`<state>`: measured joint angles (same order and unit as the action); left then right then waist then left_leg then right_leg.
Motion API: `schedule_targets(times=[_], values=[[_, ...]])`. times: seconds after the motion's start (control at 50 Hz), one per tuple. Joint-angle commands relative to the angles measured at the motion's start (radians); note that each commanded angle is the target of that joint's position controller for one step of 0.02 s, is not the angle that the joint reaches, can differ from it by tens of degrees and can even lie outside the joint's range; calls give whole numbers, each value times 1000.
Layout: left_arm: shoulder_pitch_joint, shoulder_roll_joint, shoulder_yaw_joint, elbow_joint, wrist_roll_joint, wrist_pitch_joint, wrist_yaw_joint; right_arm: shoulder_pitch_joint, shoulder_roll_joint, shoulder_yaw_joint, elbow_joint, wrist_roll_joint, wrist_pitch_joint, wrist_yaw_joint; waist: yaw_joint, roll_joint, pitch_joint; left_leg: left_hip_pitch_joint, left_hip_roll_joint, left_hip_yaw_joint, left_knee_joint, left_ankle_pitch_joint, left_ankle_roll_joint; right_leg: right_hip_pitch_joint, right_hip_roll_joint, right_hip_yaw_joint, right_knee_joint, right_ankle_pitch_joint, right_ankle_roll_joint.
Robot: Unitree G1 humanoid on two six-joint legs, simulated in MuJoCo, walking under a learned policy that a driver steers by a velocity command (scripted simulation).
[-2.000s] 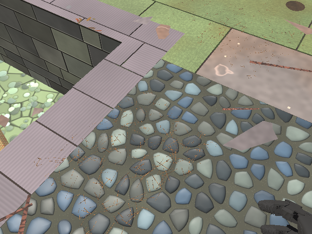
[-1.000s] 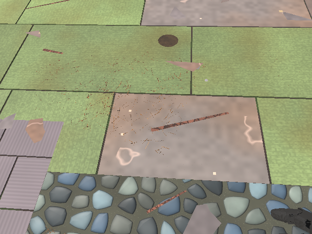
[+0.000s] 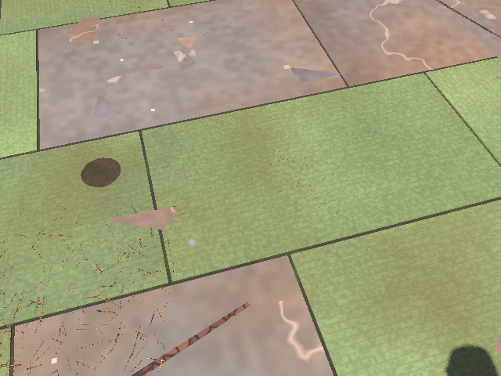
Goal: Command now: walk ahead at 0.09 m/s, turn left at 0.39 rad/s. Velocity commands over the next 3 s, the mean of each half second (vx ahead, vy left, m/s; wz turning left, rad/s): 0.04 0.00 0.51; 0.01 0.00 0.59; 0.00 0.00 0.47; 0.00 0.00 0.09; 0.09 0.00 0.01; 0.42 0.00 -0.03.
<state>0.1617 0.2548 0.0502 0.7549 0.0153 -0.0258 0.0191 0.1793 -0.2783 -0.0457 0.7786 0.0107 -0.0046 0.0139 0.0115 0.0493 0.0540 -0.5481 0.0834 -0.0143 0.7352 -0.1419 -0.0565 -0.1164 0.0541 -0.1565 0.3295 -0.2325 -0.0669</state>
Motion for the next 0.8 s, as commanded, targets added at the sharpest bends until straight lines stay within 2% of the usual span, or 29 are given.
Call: schedule_targets(times=[0.02,0.06,0.08,0.1,0.12,0.14,0.16,0.18,0.2,0.22,0.26,0.3,0.36,0.42,0.46,0.5,0.52,0.54,0.56,0.58,0.6,0.62,0.64,0.66,0.68,0.72,0.76,0.8], values=[[-7,174,51,-39,-16,17,13,-34,-99,-33,-102,-2,-1,16,11,-129,-79,10,-4,24,-25,-89,27,86,-343,107,20,598,-149],[-19,179,55,-38,-31,30,21,-17,-95,-38,-115,2,0,27,-4,-134,-81,44,-28,54,-100,-110,58,100,-349,105,106,631,-122],[-27,176,55,-38,-39,34,27,22,-101,-44,-111,3,-4,28,-31,-123,-100,126,-57,75,-195,-33,83,83,-321,75,191,660,-87],[12,165,54,-26,-35,32,29,88,-148,-63,-102,-4,-9,20,-55,-63,-146,270,-67,35,-291,198,122,33,-253,31,338,621,-25],[14,136,44,-58,3,20,26,151,-272,-96,-111,-15,-11,-3,-55,149,-217,491,121,-244,-273,728,225,-195,-138,-15,613,271,63],[-1,95,28,-88,25,14,16,177,-301,-96,-122,-37,-11,-6,-53,260,-320,660,310,-561,-303,878,449,-460,38,95,861,-461,118],[-27,134,36,-68,3,15,3,152,-231,-78,-136,-28,-15,-1,-82,105,-361,645,284,-499,-322,739,439,-479,-16,252,947,-468,108],[-52,143,41,-73,-23,19,0,81,-206,-73,-149,-16,-18,-3,-57,58,-271,572,233,-400,-329,614,388,-524,-41,249,945,-391,100],[-57,138,43,-60,-19,25,8,32,-184,-69,-155,1,-13,-8,-36,-10,-210,507,183,-347,-349,481,336,-539,-62,241,887,-323,103],[-68,152,50,-62,-9,32,19,-5,-168,-64,-164,11,-5,-17,-21,-8,-172,441,153,-320,-370,393,308,-520,-76,242,822,-262,112],[-41,127,46,-56,-12,38,21,-26,-174,-65,-176,-3,9,-28,5,56,-169,360,101,-283,-388,370,294,-434,-49,223,747,-198,134],[-33,111,41,-50,-17,35,25,-12,-185,-72,-180,-6,15,-39,-1,75,-186,367,90,-282,-382,362,293,-410,-36,224,646,-172,152],[-52,103,36,-51,-17,32,24,-12,-200,-80,-187,-2,25,-51,-17,87,-197,345,79,-316,-378,229,280,-358,-30,237,519,-125,162],[-59,116,39,-54,-22,24,14,-26,-201,-81,-197,-5,36,-50,-28,119,-181,314,70,-378,-382,106,270,-305,-18,244,422,-114,155],[-51,125,43,-55,-24,12,5,-34,-198,-81,-203,-2,41,-47,-31,134,-173,324,69,-430,-368,94,263,-278,-12,246,345,-121,141],[-4,127,49,-42,-26,-2,-6,-59,-191,-78,-212,8,48,-48,-2,135,-170,318,47,-455,-328,110,237,-198,-8,231,181,-49,117],[31,136,55,-30,-24,-7,-9,-63,-180,-74,-215,14,53,-51,18,122,-167,284,15,-444,-295,74,204,-116,-25,226,62,43,99],[58,198,71,-29,-9,-6,-4,-34,-142,-63,-219,9,54,-52,5,19,-176,188,-48,-380,-179,-92,149,-13,-175,346,1,72,46],[32,292,90,-30,14,7,2,-5,-107,-56,-249,10,46,-48,-52,-296,-131,-26,-225,-169,10,-397,85,24,-377,598,-42,234,-101],[5,238,78,-56,38,2,0,0,-189,-80,-236,-9,34,-47,-24,-298,-128,-56,-180,-154,268,-492,39,-37,-475,686,-55,297,-209],[-46,185,61,-78,30,0,6,21,-232,-100,-213,0,35,-43,-43,-215,-116,-45,-155,-163,382,-429,28,-63,-431,591,-39,295,-194],[-90,158,54,-85,14,1,10,41,-219,-102,-188,4,45,-44,-60,-179,-95,-48,-146,-144,432,-369,11,-69,-360,486,-21,272,-145],[-101,140,48,-89,-4,2,15,51,-196,-98,-177,1,55,-47,-52,-175,-82,-75,-141,-136,476,-314,-6,-48,-322,424,-12,260,-120],[-91,136,43,-87,-10,6,21,46,-168,-90,-179,4,62,-45,-41,-177,-73,-85,-137,-122,503,-286,-21,-41,-306,377,-8,295,-119],[-74,139,42,-84,-8,12,26,29,-150,-83,-191,10,64,-42,-29,-183,-66,-88,-132,-90,484,-261,-32,-35,-286,330,-13,311,-122],[-21,152,47,-75,-1,22,35,-34,-126,-72,-223,19,61,-38,12,-210,-74,-117,-109,-55,385,-239,-50,50,-294,299,-11,344,-139],[11,177,56,-69,0,29,37,-66,-113,-64,-245,15,59,-32,37,-221,-100,-97,-80,-40,288,-254,-59,111,-325,290,-3,379,-154],[0,204,67,-73,-4,33,30,-73,-101,-55,-258,9,60,-22,41,-227,-115,-20,-56,-9,189,-270,-52,98,-343,257,1,399,-157]])
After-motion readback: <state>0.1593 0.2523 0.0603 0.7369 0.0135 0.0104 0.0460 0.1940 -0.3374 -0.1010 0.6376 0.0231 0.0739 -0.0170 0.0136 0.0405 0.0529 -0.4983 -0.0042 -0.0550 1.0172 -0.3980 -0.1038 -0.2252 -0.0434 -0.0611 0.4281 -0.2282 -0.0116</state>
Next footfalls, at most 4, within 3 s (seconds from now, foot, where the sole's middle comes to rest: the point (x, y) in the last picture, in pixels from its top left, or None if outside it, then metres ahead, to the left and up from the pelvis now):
0.10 left None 0.13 0.13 -0.78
0.54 right None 0.17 -0.11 -0.78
0.98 left None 0.03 0.12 -0.78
1.42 right None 0.20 -0.04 -0.78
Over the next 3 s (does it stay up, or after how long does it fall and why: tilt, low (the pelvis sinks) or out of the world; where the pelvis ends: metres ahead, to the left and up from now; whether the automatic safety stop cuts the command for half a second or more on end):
stays up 0.22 0.23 -0.02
